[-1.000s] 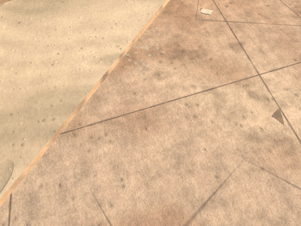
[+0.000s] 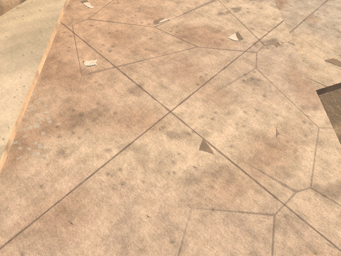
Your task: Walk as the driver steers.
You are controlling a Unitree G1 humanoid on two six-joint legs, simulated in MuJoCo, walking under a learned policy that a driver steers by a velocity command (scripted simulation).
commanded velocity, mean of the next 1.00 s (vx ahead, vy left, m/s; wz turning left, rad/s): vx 0.48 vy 0.00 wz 0.18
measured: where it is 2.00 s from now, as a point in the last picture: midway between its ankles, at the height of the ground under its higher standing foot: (149, 162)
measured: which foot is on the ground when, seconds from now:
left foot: up 0.00-0.02, down 0.04-0.54, up 0.56-1.00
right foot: down 0.00-0.04, up 0.06-0.52, down 0.54-1.00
